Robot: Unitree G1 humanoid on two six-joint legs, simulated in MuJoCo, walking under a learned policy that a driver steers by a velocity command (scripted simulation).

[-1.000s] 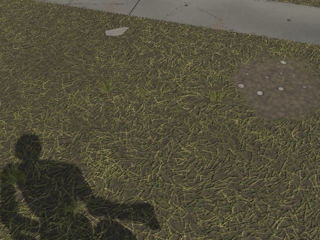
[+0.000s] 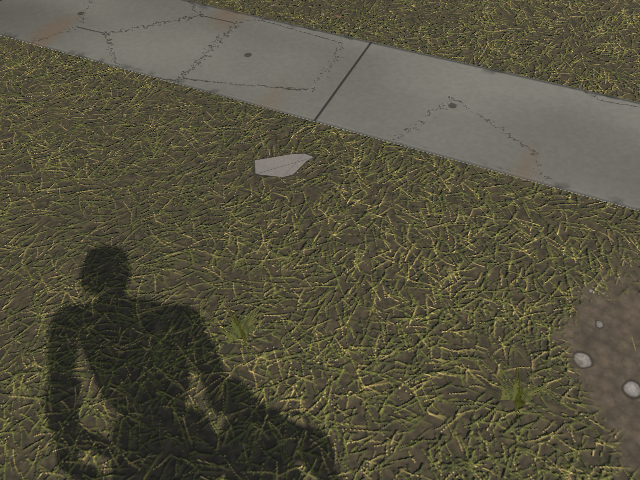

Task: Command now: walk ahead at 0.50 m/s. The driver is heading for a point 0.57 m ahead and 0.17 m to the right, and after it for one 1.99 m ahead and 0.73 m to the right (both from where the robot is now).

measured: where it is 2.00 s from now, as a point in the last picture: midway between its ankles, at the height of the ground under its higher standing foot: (455, 278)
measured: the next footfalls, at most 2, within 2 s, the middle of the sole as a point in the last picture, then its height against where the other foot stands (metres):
left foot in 0.38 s outside the picture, level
right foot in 0.92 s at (404, 427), level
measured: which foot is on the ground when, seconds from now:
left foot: up 0.00-0.36, down 0.38-0.94, up 0.96-1.00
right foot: down 0.00-0.40, up 0.42-0.90, down 0.92-1.00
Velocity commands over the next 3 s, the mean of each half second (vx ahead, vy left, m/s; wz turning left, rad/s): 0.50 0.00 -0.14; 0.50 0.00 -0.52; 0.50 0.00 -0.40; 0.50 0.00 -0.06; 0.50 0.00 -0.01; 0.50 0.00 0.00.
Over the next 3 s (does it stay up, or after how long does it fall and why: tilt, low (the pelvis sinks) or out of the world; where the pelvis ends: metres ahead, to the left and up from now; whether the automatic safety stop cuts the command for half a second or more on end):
stays up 1.43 -0.59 0.00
